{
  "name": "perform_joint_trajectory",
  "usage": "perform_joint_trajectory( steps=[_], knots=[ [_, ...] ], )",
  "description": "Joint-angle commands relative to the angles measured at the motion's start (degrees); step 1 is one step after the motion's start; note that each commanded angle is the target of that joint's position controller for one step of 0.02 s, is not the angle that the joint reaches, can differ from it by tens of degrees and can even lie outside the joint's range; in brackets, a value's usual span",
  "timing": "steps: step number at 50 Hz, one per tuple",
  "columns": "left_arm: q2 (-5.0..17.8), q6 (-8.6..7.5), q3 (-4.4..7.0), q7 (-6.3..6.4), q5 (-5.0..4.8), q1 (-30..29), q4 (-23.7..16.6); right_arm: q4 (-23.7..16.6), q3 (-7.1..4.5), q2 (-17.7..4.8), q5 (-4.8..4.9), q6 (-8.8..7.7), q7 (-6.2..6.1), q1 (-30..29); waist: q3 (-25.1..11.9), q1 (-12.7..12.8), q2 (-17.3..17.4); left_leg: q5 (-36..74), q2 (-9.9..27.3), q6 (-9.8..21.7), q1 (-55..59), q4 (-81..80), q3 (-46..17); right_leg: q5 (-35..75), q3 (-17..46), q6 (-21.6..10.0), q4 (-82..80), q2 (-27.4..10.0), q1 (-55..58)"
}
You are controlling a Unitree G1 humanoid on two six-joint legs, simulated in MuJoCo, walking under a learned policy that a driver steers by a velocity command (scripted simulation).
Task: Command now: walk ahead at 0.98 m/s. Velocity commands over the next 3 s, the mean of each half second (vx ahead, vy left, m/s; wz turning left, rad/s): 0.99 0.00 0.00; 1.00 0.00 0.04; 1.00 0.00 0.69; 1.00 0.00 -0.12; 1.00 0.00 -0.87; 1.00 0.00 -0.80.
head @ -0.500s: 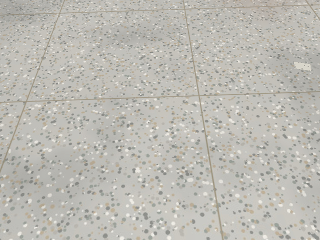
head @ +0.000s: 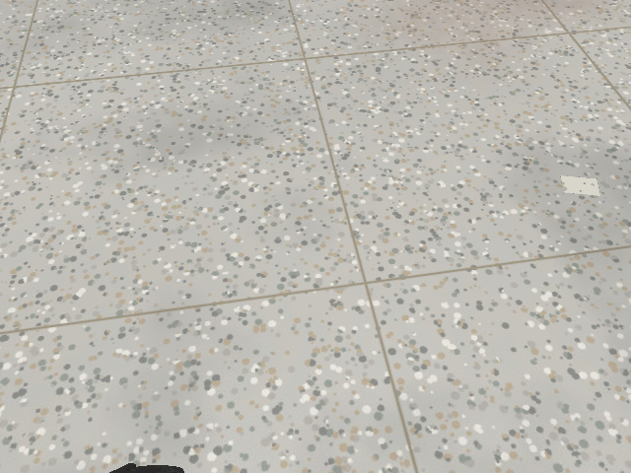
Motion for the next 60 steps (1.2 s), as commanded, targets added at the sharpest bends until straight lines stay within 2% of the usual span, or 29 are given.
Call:
perform_joint_trajectory(
  steps=[1,4,6,7,8,9,10,12,16,20,23,27,29,30,31,32,33,35,37,41,44,48,50,52,53,54,55,57,60],
  knots=[
    [1.99,-0.54,-0.48,-0.08,-0.77,-7.18,-4.45,-3.15,-0.7,-8.12,0.33,-1.5,-0.77,-0.86,9.22,1.98,2.11,39.46,14.5,3.27,-11.12,-9.49,-3.73,5.57,-4.16,-1.5,-10.27,4.06,12.68],
    [5.18,-0.6,0.48,1.1,-0.53,-3.74,-4.1,-2.43,-0.97,-11.6,-1.07,-0.37,-1.93,0.25,2.45,4.75,6.78,73.05,16.7,1.55,2.72,3.85,-2.26,-4.49,-6.31,-3.46,-13.08,10.58,18.25],
    [9.28,-0.55,2.39,2.59,-0.69,14.46,1.01,-2.35,-1.78,-14.24,-2.64,1.4,-3.05,-2.21,-7.4,13.51,9.25,77.58,18.11,1.65,2.77,27.21,-1.94,-12.14,-3.97,-5.43,-14.44,12.35,35.28],
    [11.79,-0.35,3.67,3.62,0.14,25.38,4.14,-3.18,-1.89,-13.78,-2.72,1.75,-3.05,-5.03,-11.89,18.65,8.22,65.62,16.28,2.08,-6.83,43.76,-1.22,-16.6,-0.28,-6.99,-14.72,8.24,49.13],
    [16.54,-0.15,5.08,4.44,1.79,30.72,4.99,-5.54,-0.38,-6.01,-1.77,1.24,-1.92,-3.57,-17.41,16.01,-3.51,24.3,9.01,2.07,-26.44,66.9,-1.34,-32.52,19.12,-10.19,-13.08,-6.91,64.49],
    [16.0,-0.14,5.43,3.16,1.67,28.16,5.24,-6.82,-0.01,-3.98,1.65,0.02,-0.8,1.55,-23.05,10.38,-14.49,-8.51,1.02,1.48,-44.58,81.03,-9.12,-41.68,51.23,-16.53,-25.69,-15.85,73.21],
    [11.86,-0.46,5.02,2.43,0.7,22.25,5.23,-8.54,-0.57,-8.0,1.06,-0.17,-1.5,-6.72,-12.93,9.8,-5.41,-1.66,6.52,3.25,-50.66,79.2,-10.54,-41.53,44.32,-13.63,-29.49,-12.12,65.96],
    [5.51,-1.53,3.55,2.04,0.76,17.77,6.27,-10.15,-0.28,-6.75,-0.08,-0.03,-0.99,-13.42,-2.34,6.33,4.47,3.52,10.5,3.14,-47.65,71.89,-9.95,-29.79,29.7,-10.59,-32.57,-8.38,48.22],
    [4.24,-3.35,2.36,2.73,-1.05,20.06,9.56,-12.82,0.86,-3.01,-2.89,2.9,1.37,-16.35,4.81,1.14,0.67,4.51,14.93,-0.31,-46.84,63.29,-8.13,-24.28,17.64,-7.74,-38.78,-2.86,33.81],
    [5.52,-4.42,2.2,1.99,-1.71,22.95,9.64,-18.55,1.77,-4.33,-2.55,2.52,2.15,-30.65,9.3,3.52,1.33,20.16,14.46,-1.56,-45.24,41.78,-1.36,-3.87,6.54,-5.95,-42.54,2.98,29.48],
    [8.4,-5.12,2.4,2.36,-2.57,27.21,10.77,-20.18,2.47,-4.14,-1.25,2.1,2.67,-36.39,9.04,5.81,0.19,30.49,11.09,0.2,-36.43,28.57,2.38,9.74,4.73,-4.37,-47.12,1.03,33.86],
    [12.33,-3.72,2.65,3.62,-0.91,28.92,11.65,-19.8,1.1,-8.61,-1.78,2.14,1.21,-33.42,1.91,3.03,-4.68,20.8,4.32,2.85,-32.3,23.22,4.35,45.35,1.98,-2.68,-33.79,-2.27,53.69],
    [14.7,-1.84,3.31,4.89,0.57,26.25,11.61,-14.14,-0.94,-12.62,-1.66,2.35,-0.39,-14.25,-8.3,-6.6,-6.84,12.99,2.4,4.68,-14.05,22.63,2.2,49.17,1.36,-2.03,-9.91,-3.38,52.78],
    [13.65,-1.44,3.23,5.08,0.95,24.23,10.88,-10.98,-2.33,-15.5,-2.31,2.7,-1.51,-3.07,-12.94,-11.46,-5.95,6.46,7.25,5.99,-0.86,24.41,-2.29,36.82,1.07,-2.04,7.44,-1.2,43.06],
    [2.68,-1.72,1.05,3.68,-0.76,31.67,8.5,-10.65,-4.01,-21.41,-4.46,2.55,-2.08,-0.67,-20.74,-3.99,11.93,-3.76,25.77,11.78,18.12,24.6,-28.09,-14.81,1.84,-0.72,33.47,7.15,20.42],
    [5.55,-2.94,1.3,3.4,-3.2,32.2,8.26,-10.43,-4.19,-18.7,-3.02,2.85,-0.7,-1.38,-27.35,-4.02,14.1,-14.4,29.97,15.33,22.66,10.71,-53.22,-32.68,9.31,-1.18,44.05,12.35,8.71],
    [7.95,-3.06,1.69,3.97,-2.9,22.86,5.7,-10.36,-3.83,-15.53,-2.64,2.48,-0.36,-8.24,-14.12,-2.37,7.5,-12.32,26.38,12.65,13.56,7.84,-43.18,-25.53,9.28,-2.22,42.75,7.1,2.37],
    [6.53,-2.88,1.25,3.35,-1.51,16.65,4.16,-9.11,-2.37,-9.03,-2.62,1.46,0.02,-12.06,-3.81,0.84,-1.06,-1.0,22.11,9.61,-4.17,5.5,-28.86,-20.93,9.11,-2.26,35.06,3.4,5.74],
    [3.69,-0.9,0.54,1.99,0.38,17.69,3.63,-7.1,-1.12,-5.77,-1.98,0.83,-0.43,-11.7,-0.52,5.14,0.9,-0.91,18.49,7.33,-15.12,1.99,-21.89,-20.94,9.2,-0.98,30.17,1.26,10.73],
    [3.52,0.28,-0.37,0.56,1.11,6.21,-1.65,-5.43,-1.22,-7.59,-0.42,-0.62,-0.14,-8.16,7.19,5.0,2.46,9.39,14.64,6.86,-20.64,-4.76,-12.67,-13.91,3.88,1.51,17.78,-1.5,3.95],
    [2.75,-0.59,-1.59,-0.23,0.3,-2.1,-4.87,-5.36,-1.18,-8.37,0.31,-1.3,0.21,-6.35,8.42,3.53,2.03,24.29,11.07,4.76,-23.69,-6.73,-5.63,-0.16,-1.02,1.29,-1.3,0.75,12.37],
    [4.94,-0.89,-1.55,0.37,-0.37,-7.67,-7.08,-3.84,-1.27,-11.61,0.54,-1.28,-0.53,-1.84,7.54,1.86,3.32,46.22,14.23,3.75,-10.81,-6.79,-6.46,5.12,-2.68,-0.43,-12.66,4.92,17.77],
    [7.95,-0.99,-0.45,1.63,0.19,-3.29,-6.73,-3.69,-1.68,-14.53,-0.28,-0.53,-1.13,-2.14,1.71,4.86,5.94,66.83,15.76,3.53,-2.56,3.87,-7.32,-3.23,-2.39,-1.42,-13.41,8.81,23.34],
    [12.02,-1.19,1.61,3.38,0.11,15.84,-1.43,-3.93,-2.31,-17.07,-1.27,0.97,-1.94,-5.02,-8.64,14.53,7.17,64.18,15.33,3.06,-5.47,27.81,-8.19,-10.89,0.55,-2.39,-15.28,8.97,42.87],
    [15.81,-1.15,3.0,4.54,1.16,25.76,0.83,-5.22,-1.75,-13.78,-1.67,1.07,-1.88,-5.82,-14.4,17.57,5.23,47.98,12.81,3.31,-16.51,44.53,-7.91,-21.07,8.09,-2.84,-12.58,0.56,56.54],
    [20.54,-1.38,4.45,4.59,3.96,27.01,0.78,-7.23,0.58,-1.81,0.84,0.98,-1.15,3.19,-23.5,9.68,-12.18,-4.05,4.71,1.83,-38.48,69.07,-6.44,-35.79,36.49,-8.24,-16.2,-19.23,73.77],
    [16.37,-0.98,4.32,3.46,2.12,25.33,0.33,-7.86,-0.66,-8.65,2.16,0.91,-1.66,0.05,-26.25,11.12,-8.96,-6.44,4.54,3.21,-44.76,75.57,-9.98,-44.45,49.73,-8.6,-26.71,-19.56,71.91],
    [9.14,-1.77,3.11,3.05,1.43,16.45,0.78,-10.07,-1.07,-9.46,1.04,1.58,-1.38,-11.17,-7.19,8.55,-0.59,3.61,10.35,3.03,-48.11,70.68,-9.19,-34.31,30.28,-5.04,-30.5,-14.51,53.3],
    [4.79,-2.71,2.01,3.14,0.36,17.23,4.16,-11.19,-0.83,-5.08,-1.12,4.56,0.36,-11.47,-0.75,3.55,-2.15,4.06,13.93,1.94,-43.85,68.02,-8.78,-22.22,13.8,-1.5,-34.01,-10.24,39.89]
  ],
)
